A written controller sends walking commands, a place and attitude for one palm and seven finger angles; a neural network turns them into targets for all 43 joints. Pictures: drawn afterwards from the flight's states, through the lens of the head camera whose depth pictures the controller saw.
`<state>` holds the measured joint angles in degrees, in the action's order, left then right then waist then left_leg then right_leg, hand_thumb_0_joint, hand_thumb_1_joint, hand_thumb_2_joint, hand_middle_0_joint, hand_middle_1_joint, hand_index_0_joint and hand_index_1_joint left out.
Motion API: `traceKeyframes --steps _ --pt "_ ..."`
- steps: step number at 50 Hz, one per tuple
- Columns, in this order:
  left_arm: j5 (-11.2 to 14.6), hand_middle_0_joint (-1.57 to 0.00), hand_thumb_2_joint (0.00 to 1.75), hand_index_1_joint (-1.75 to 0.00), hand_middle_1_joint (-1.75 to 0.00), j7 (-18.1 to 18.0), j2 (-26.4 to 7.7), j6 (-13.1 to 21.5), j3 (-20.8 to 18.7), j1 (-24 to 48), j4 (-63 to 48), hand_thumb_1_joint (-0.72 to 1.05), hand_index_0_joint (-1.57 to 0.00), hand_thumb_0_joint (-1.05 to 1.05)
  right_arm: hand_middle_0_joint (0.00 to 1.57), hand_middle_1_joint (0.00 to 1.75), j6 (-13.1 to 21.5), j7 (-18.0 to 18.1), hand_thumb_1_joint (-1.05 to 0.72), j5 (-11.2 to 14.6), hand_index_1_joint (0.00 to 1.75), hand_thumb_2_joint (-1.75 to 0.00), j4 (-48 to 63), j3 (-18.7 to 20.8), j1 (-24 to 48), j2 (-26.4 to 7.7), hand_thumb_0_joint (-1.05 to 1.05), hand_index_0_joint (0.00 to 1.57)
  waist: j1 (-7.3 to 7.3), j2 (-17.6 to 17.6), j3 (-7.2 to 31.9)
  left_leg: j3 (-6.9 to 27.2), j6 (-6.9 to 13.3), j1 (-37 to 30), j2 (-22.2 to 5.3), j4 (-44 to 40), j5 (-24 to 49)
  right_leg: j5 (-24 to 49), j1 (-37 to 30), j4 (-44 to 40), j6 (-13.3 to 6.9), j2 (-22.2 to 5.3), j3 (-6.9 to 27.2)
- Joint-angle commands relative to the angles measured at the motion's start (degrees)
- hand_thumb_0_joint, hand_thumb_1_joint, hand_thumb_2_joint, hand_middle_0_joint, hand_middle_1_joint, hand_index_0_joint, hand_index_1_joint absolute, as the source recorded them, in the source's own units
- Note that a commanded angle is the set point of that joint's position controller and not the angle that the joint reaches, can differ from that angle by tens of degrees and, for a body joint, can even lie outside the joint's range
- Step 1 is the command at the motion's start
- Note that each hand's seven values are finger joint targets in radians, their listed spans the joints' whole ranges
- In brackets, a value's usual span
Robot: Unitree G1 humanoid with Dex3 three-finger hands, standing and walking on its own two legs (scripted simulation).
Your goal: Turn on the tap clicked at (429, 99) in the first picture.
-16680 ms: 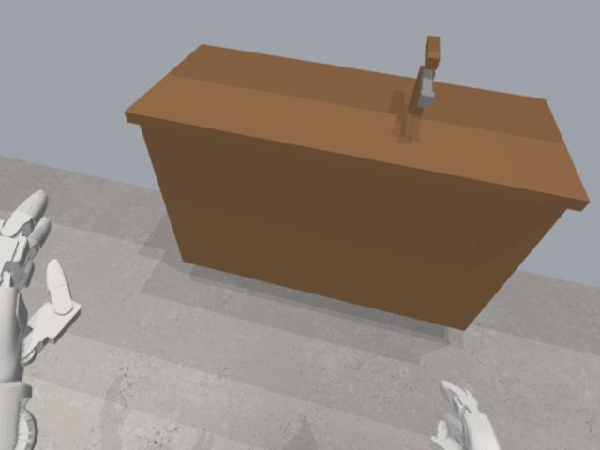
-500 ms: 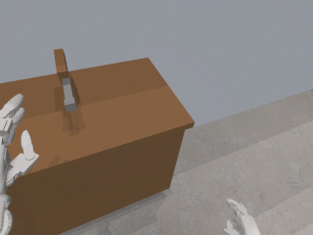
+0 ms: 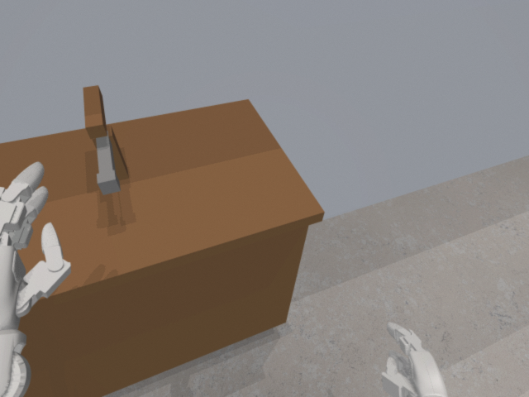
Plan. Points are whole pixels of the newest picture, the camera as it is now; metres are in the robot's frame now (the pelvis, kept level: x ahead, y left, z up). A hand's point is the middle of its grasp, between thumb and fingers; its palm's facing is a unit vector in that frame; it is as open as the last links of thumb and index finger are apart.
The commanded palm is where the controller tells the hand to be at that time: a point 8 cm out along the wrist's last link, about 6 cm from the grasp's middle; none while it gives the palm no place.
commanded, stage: come to a stop and stand still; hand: left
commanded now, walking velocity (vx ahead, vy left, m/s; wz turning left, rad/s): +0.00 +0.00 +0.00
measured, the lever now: (108, 182) +0.41 +0.31 +0.08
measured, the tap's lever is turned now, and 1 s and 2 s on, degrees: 0 0 0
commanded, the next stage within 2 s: look again from close up in 0.86 s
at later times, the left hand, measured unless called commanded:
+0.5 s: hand (91, 271) +0.22 +0.24 +0.13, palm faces +0.27 -0.84 -0.48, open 7.4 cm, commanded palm +0.17 +0.27 +0.17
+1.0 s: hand (71, 259) +0.23 +0.26 +0.14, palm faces +0.38 -0.83 -0.40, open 7.4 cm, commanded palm +0.17 +0.28 +0.17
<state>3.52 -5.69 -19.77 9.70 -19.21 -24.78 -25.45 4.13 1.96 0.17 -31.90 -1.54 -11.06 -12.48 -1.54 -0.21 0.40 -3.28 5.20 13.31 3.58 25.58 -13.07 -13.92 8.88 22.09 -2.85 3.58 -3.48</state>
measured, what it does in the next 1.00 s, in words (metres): stands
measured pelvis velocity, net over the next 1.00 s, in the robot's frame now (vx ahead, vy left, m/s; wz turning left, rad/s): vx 0.01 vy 0.00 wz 0.00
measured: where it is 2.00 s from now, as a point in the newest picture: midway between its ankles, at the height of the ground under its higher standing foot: outside the picture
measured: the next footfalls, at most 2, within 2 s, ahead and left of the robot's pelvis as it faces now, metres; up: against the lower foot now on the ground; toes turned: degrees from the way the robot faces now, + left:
none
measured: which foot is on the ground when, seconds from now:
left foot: down 0.00-1.00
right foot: down 0.00-1.00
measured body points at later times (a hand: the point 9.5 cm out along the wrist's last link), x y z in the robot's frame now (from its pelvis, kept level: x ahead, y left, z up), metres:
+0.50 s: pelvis +0.01 -0.01 +0.00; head +0.05 -0.01 +0.44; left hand +0.20 +0.28 +0.16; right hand +0.16 -0.25 -0.10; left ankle +0.01 +0.05 -0.74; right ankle -0.02 -0.09 -0.74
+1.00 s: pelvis +0.01 +0.00 +0.00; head +0.05 +0.01 +0.44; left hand +0.20 +0.30 +0.16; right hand +0.20 -0.22 -0.09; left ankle +0.01 +0.05 -0.74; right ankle -0.02 -0.09 -0.74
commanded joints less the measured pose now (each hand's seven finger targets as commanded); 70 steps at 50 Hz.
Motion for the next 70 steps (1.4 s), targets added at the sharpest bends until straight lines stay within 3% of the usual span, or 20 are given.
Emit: traceKeyframes --steps 1,5,6,7,8,9,11,15,20,21,22,26,32,36,37,39,48,56,57,70 --pt "-0.1 -0.2 0.9 -0.3 -0.3 -1.5 -10.8 3.4 -6.1 5.8 -13.9 0.9 -0.2 0.0 0.2 0.3 2.9 1.0 -0.9 0.4 0.3 -0.9 8.8 2.6 5.8 -6.6 0.0 0.2 0.48 -3.9 7.7 9.3 -5.7 -5.6 -8.2 -3.0 17.2 13.9 -0.9 -1.9 -0.2 -7.5 7.9" --pt "0.1 -0.2 0.9 -0.3 -0.3 -1.6 -10.4 3.1 -6.1 4.4 -11.8 0.9 -0.2 0.0 0.2 0.3 2.5 1.1 -0.9 0.4 0.3 -0.9 8.9 2.6 5.5 -6.4 0.0 0.2 0.38 -1.8 6.3 9.7 -5.1 -3.4 -8.1 -4.1 12.2 11.1 -1.5 -3.3 0.1 -7.7 8.3" --pt "-1.6 -0.2 0.9 -0.3 -0.3 -2.3 -50.8 11.2 -15.8 55.3 -28.5 0.9 -0.2 0.0 0.2 0.3 1.4 4.1 -0.9 4.1 0.3 -0.9 17.4 -9.3 -3.9 -9.4 0.0 0.2 4.62 -15.2 -7.5 13.3 -3.5 17.5 -6.9 -5.6 4.3 -0.9 -5.7 4.0 4.1 -1.8 4.5" --pt "-3.1 -0.2 0.9 -0.3 -0.3 -1.2 -26.0 8.3 -20.2 36.6 -3.3 0.9 -0.2 0.0 0.2 0.3 3.8 2.8 -0.9 3.2 0.3 -0.9 11.5 0.0 -0.1 -3.2 0.0 0.2 0.31 -7.6 0.3 13.2 -3.7 8.8 -11.7 -4.5 -6.4 -7.8 5.7 4.2 2.1 -6.0 3.7" --pt "-1.5 -0.2 0.9 -0.3 -0.3 -1.1 -20.2 7.3 -13.8 28.8 -2.2 0.9 -0.2 0.0 0.2 0.3 3.9 1.3 -0.9 0.7 0.3 -0.9 9.4 -0.3 3.1 -5.4 0.0 0.2 1.28 -5.7 -1.7 13.8 -5.2 7.0 -9.7 -8.4 -5.4 -8.6 4.9 2.4 1.5 -5.4 2.4" --pt "-1.3 -0.2 0.9 -0.3 -0.3 -1.6 -22.2 6.8 -14.8 23.1 1.7 0.9 -0.2 0.0 0.2 0.3 3.4 0.7 -0.9 0.3 0.3 -0.9 9.3 1.2 3.5 -9.1 0.0 0.2 -0.1 -7.5 0.4 13.5 -5.4 4.0 -9.7 -7.6 -4.7 -6.6 5.4 2.5 1.0 -5.5 3.4" --pt "0.5 -0.2 0.9 -0.3 -0.3 0.2 -17.8 6.8 -11.9 12.7 1.2 0.9 -0.2 0.0 0.2 0.3 3.9 -1.1 -0.9 0.1 0.3 -0.9 9.2 2.2 2.5 -8.7 0.0 0.2 -0.37 -8.3 6.9 11.0 -6.1 1.2 -8.5 -4.4 0.8 -0.4 3.3 2.9 0.1 -6.2 4.8" --pt "1.4 -0.2 0.9 -0.3 -0.3 1.2 -11.5 7.2 -7.2 -3.9 -9.5 0.9 -0.2 0.0 0.2 0.3 4.2 -3.4 -0.9 0.9 0.3 -0.9 9.3 2.8 2.7 -8.4 0.0 0.2 -0.95 2.0 10.1 7.7 -3.9 -1.1 -8.0 -0.6 4.3 5.4 1.5 -0.5 0.5 -8.8 7.9" --pt "0.4 -0.2 0.9 -0.3 -0.3 -0.3 -16.5 6.6 -12.3 1.7 -11.3 0.9 -0.2 0.0 0.2 0.3 4.5 -1.5 -0.9 0.3 0.3 -0.9 7.5 2.4 5.5 -8.5 0.0 0.2 -0.07 5.1 7.5 8.2 -3.6 -2.2 -8.1 -1.7 7.2 8.3 2.8 -0.6 0.9 -8.2 8.7" --pt "-0.2 -0.2 0.9 -0.3 -0.3 -0.9 -21.3 6.6 -15.3 6.0 -13.7 0.9 -0.2 0.0 0.2 0.3 4.1 -1.0 -0.9 0.1 0.3 -0.9 7.0 2.3 6.4 -9.1 0.0 0.2 0.1 1.9 7.8 8.5 -3.4 -2.8 -8.1 -1.6 7.3 8.7 2.8 -0.3 0.8 -8.1 9.7" --pt "-0.1 -0.2 0.9 -0.3 -0.3 -0.6 -17.3 6.4 -12.2 6.9 -12.0 0.9 -0.2 0.0 0.2 0.3 4.1 -0.6 -0.9 0.0 0.3 -0.9 6.9 2.1 6.2 -8.0 0.0 0.2 0.62 0.0 6.9 8.7 -3.2 -2.3 -7.9 -1.6 7.6 8.5 2.5 0.0 0.6 -8.2 9.0" --pt "-0.9 -0.2 0.9 -0.3 -0.3 -1.3 -18.8 5.5 -11.9 11.3 -14.3 0.9 -0.2 0.0 0.2 0.3 4.1 -0.5 -0.9 0.2 0.3 -0.9 6.7 2.3 5.8 -8.4 0.0 0.2 0.35 -7.0 8.8 8.9 -2.8 -4.3 -7.9 -0.4 12.8 13.7 0.2 1.3 0.4 -8.0 9.2" --pt "-0.9 -0.2 0.9 -0.3 -0.3 -1.3 -12.4 5.0 -9.7 -0.4 -16.4 0.9 -0.2 0.0 0.2 0.3 3.1 -1.7 -0.9 0.5 0.3 -0.9 7.8 3.0 5.0 -7.9 0.0 0.2 0.46 -4.5 13.6 7.1 -2.0 -9.5 -7.9 3.8 28.9 26.7 -1.5 5.1 1.5 -7.5 6.0" --pt "-0.5 -0.2 0.9 -0.3 -0.3 -1.2 -13.9 4.1 -13.3 -6.1 -11.8 0.9 -0.2 0.0 0.2 0.3 1.1 -1.5 -0.9 0.6 0.3 -0.9 8.3 3.3 4.8 -8.1 0.0 0.2 0.57 -1.2 11.7 7.1 -2.1 -9.2 -8.8 3.9 32.4 27.2 0.9 5.9 1.7 -7.1 5.4" --pt "-0.2 -0.2 0.9 -0.3 -0.3 -0.7 -11.2 3.9 -10.9 -5.5 -11.2 0.9 -0.2 0.0 0.2 0.3 0.5 -1.5 -0.9 0.7 0.3 -0.9 8.7 3.0 4.8 -7.6 0.0 0.2 1.04 -0.2 10.6 7.0 -2.3 -8.2 -8.8 3.5 31.6 25.6 0.9 5.6 1.7 -7.1 4.8" --pt "0.1 -0.2 0.9 -0.3 -0.3 -0.5 -12.4 3.6 -12.0 -3.2 -9.6 0.9 -0.2 0.0 0.2 0.3 -0.1 -1.0 -0.9 0.9 0.3 -0.9 8.9 3.0 5.1 -7.6 0.0 0.2 1.05 0.9 8.7 7.5 -2.6 -5.4 -9.2 2.7 26.9 22.9 0.8 3.9 1.7 -7.2 5.4" --pt "-0.7 -0.2 0.9 -0.3 -0.3 -0.8 -11.1 2.3 -6.5 6.3 -15.6 0.9 -0.2 0.0 0.2 0.3 0.4 -0.1 -0.9 0.8 0.3 -0.9 9.6 2.4 6.2 -7.3 0.0 0.2 0.82 -3.1 9.1 8.5 -2.6 -6.2 -9.2 0.2 19.5 17.1 0.0 1.7 1.3 -7.3 6.4" --pt "-0.8 -0.2 0.9 -0.3 -0.3 -1.6 -13.8 1.9 -9.6 3.9 -14.5 0.9 -0.2 0.0 0.2 0.3 0.8 0.0 -0.9 0.3 0.3 -0.9 9.2 2.2 5.8 -7.4 0.0 0.2 0.34 -5.5 6.9 10.5 -3.8 -2.4 -9.9 -3.5 9.1 8.4 0.1 0.3 0.6 -6.8 5.8" --pt "-0.5 -0.2 0.9 -0.3 -0.3 -1.3 -11.2 2.0 -7.7 3.3 -14.1 0.9 -0.2 0.0 0.2 0.3 0.6 -0.1 -0.9 0.3 0.3 -0.9 9.5 1.9 5.9 -6.6 0.0 0.2 0.5 -4.7 6.4 10.8 -4.1 -1.8 -10.0 -4.1 8.3 7.6 0.0 0.2 0.6 -6.7 5.2" --pt "-1.3 -0.2 0.9 -0.3 -0.3 -0.8 -10.6 2.9 -6.0 4.8 -13.5 0.9 -0.2 0.0 0.2 0.3 1.7 0.0 -0.9 -0.2 0.3 -0.9 8.9 2.6 5.2 -7.4 0.0 0.2 0.54 -3.7 5.6 13.3 -6.1 -3.1 -11.8 -9.8 1.0 3.7 2.0 1.2 1.1 -5.2 4.2"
